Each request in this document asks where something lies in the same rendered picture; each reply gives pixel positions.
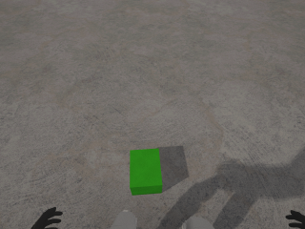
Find robot thigh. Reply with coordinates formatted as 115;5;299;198
110;211;137;229
182;217;214;229

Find right robot hand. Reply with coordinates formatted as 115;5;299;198
285;210;305;229

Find carton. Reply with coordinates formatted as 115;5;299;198
130;148;163;196

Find left robot hand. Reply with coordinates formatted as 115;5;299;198
31;207;63;229

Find robot right thigh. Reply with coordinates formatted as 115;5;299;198
182;217;214;229

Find robot left thigh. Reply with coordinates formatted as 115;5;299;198
110;211;137;229

